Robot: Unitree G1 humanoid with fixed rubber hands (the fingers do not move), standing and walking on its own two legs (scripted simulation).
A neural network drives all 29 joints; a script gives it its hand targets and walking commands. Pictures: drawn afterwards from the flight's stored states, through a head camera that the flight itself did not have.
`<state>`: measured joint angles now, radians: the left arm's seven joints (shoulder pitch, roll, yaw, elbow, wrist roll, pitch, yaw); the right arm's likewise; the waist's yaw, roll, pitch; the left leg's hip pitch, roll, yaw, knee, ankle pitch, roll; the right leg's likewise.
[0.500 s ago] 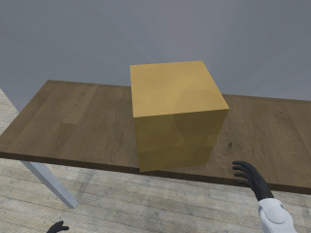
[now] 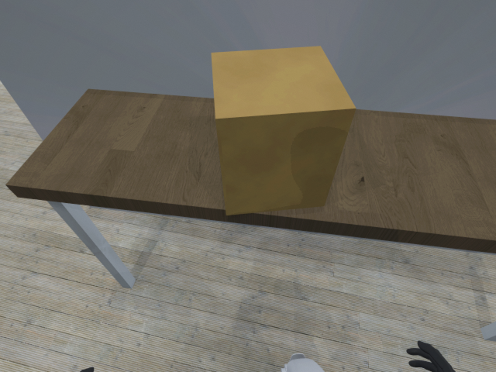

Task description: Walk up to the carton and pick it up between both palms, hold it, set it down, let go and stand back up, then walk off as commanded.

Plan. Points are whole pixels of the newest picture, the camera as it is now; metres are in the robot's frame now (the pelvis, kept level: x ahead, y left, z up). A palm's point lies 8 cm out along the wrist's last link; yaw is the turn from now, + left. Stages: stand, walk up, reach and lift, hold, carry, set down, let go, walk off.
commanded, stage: walk off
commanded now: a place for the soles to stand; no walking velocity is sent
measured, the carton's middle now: (271, 134) +0.55 +0.01 +0.07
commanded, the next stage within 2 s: none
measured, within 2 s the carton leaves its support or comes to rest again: neither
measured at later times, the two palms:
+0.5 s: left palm out of the picture -0.06 +0.24 -0.06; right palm out of the picture -0.02 -0.37 -0.11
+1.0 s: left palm out of the picture -0.22 +0.30 -0.10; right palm out of the picture -0.16 -0.31 -0.09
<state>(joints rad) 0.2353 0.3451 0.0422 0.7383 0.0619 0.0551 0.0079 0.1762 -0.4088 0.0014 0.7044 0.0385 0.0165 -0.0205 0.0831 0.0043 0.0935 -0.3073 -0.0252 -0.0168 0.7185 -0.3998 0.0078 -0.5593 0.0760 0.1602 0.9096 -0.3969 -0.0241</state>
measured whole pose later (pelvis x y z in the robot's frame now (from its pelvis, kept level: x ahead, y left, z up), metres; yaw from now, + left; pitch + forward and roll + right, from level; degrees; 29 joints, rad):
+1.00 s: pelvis -0.28 -0.02 +0.00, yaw +1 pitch -4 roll -1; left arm 0.24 0.36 0.09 0.74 0.06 0.06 0.02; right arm 0.21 -0.39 -0.02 0.76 0.04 0.06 0.00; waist 0.06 0.01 0.15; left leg -0.33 -0.06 -0.12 0.71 -0.30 0.01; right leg -0.50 0.13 0.21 1.21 -0.43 -0.05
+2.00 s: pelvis -0.54 -0.02 +0.00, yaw +1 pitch -6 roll -1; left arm 0.26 0.38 0.08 0.78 0.06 0.04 0.03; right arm 0.16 -0.37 -0.02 0.76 0.04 0.06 0.01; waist 0.06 0.01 0.16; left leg -0.33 -0.07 -0.15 0.72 -0.31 0.01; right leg -0.30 0.08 0.12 0.91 -0.50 -0.05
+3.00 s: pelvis -0.56 -0.02 +0.02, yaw +2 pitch -5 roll +0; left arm 0.23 0.38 0.02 0.83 0.06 -0.04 0.02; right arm 0.04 -0.38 -0.02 0.96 0.04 0.01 0.02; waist 0.06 0.03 0.15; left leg -0.22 -0.05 -0.14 0.58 -0.27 -0.01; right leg -0.18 0.05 0.10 0.57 -0.31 -0.02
